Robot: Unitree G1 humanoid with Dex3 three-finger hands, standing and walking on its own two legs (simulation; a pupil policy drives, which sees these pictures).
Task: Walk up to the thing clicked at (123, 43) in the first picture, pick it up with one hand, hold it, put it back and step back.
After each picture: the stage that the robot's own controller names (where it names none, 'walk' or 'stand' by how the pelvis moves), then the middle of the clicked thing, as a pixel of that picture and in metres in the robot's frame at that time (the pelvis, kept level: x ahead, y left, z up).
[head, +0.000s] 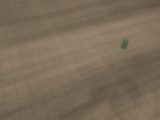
stand; (124, 44) +1.44 -0.50 -0.72
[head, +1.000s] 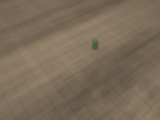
walk; (95, 44) +1.40 -0.05 -0.70
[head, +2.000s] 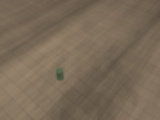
walk; (60, 74) +0.92 +0.27 -0.70
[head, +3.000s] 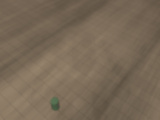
walk; (55, 104) +0.61 +0.22 -0.70
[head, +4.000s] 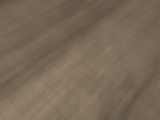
stand; out of the picture +0.43 +0.21 -0.70
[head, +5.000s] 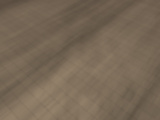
stand; out of the picture +0.39 +0.19 -0.71
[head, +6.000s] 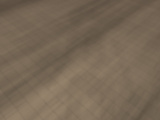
stand; out of the picture +0.39 +0.15 -0.72
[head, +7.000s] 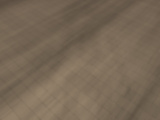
stand; out of the picture +0.38 +0.17 -0.72
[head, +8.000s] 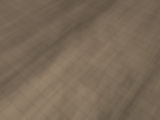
stand; out of the picture +0.39 +0.19 -0.71
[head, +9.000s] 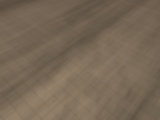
stand; out of the picture +0.41 +0.16 -0.72
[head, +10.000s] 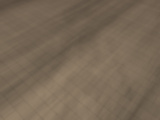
stand; out of the picture +0.41 +0.16 -0.73
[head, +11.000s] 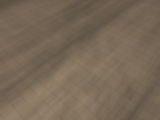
stand; out of the picture +0.40 +0.16 -0.73
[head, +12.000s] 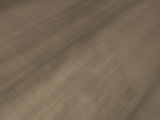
stand; out of the picture +0.40 +0.16 -0.73
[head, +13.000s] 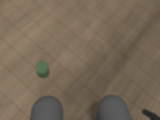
go down; (42, 70) +0.46 +0.18 -0.41
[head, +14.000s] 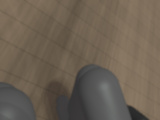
close in; out of the picture +0.47 +0.24 -0.23
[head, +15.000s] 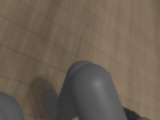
close in; out of the picture +0.46 +0.26 -0.23
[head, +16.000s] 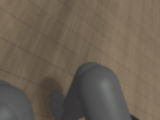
lift; out of the picture +0.45 +0.27 -0.22
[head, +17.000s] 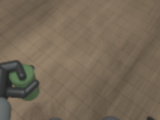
lift; (26, 83) +0.35 +0.19 -0.01
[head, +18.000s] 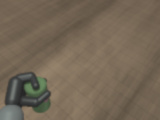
hold; (38, 95) +0.32 +0.16 +0.00
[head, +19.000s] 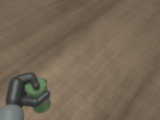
hold; (38, 95) +0.32 +0.17 +0.00
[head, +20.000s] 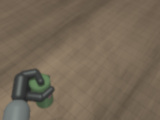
crouch; (42, 91) +0.34 +0.15 -0.02
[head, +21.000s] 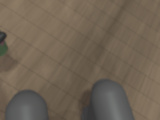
crouch; out of the picture +0.49 +0.23 -0.10
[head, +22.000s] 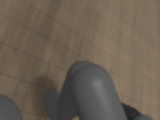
lower; out of the picture +0.46 +0.28 -0.24
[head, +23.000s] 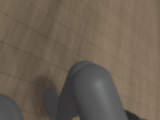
lower; out of the picture +0.46 +0.28 -0.24
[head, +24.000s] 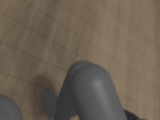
lower; out of the picture +0.46 +0.28 -0.24
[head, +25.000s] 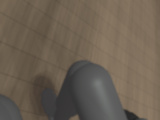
lower; out of the picture +0.46 +0.29 -0.24
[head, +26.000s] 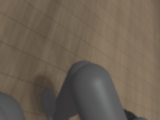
draw back; out of the picture +0.46 +0.27 -0.25
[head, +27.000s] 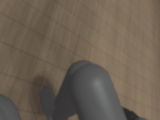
rise; out of the picture +0.45 +0.26 -0.25
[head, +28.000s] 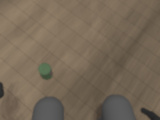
walk; (45, 71) +0.47 +0.18 -0.42
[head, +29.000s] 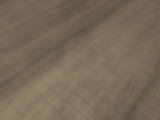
stand; out of the picture +0.40 +0.15 -0.66
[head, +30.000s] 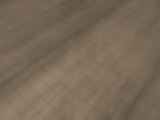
stand; out of the picture +0.41 +0.17 -0.66
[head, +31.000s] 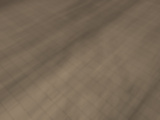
stand; out of the picture +0.42 +0.16 -0.71
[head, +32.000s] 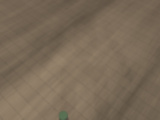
walk; (63, 117) +0.44 +0.14 -0.71
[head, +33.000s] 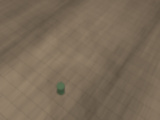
walk; (60, 88) +0.63 +0.14 -0.70
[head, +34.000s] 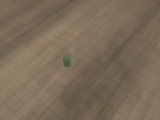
walk; (66, 61) +0.96 +0.21 -0.69
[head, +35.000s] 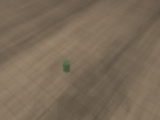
stand; (66, 66) +1.04 +0.18 -0.71
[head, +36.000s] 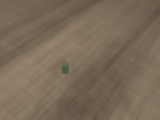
stand; (65, 68) +1.05 +0.19 -0.73
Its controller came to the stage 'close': yes
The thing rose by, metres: 0.71
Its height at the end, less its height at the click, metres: +0.00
